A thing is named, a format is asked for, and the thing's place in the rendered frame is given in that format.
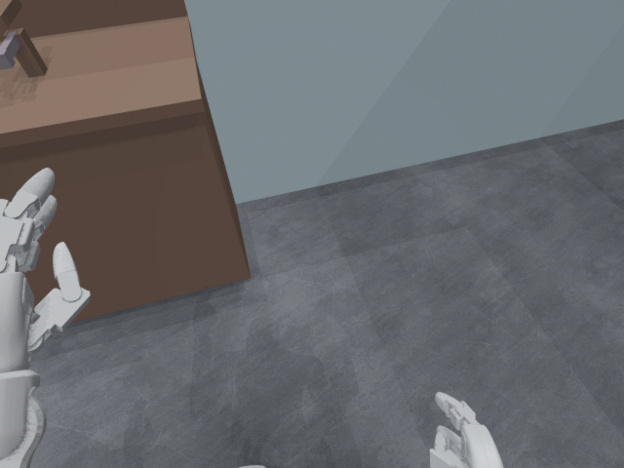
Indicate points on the robot left forearm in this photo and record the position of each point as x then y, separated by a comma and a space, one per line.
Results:
23, 419

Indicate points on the counter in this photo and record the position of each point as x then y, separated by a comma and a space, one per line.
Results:
109, 96

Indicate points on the tap lever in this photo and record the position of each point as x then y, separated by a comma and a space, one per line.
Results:
8, 50

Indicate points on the right robot hand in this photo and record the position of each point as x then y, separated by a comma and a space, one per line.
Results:
475, 448

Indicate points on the left robot hand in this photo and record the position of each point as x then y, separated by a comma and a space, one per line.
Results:
22, 223

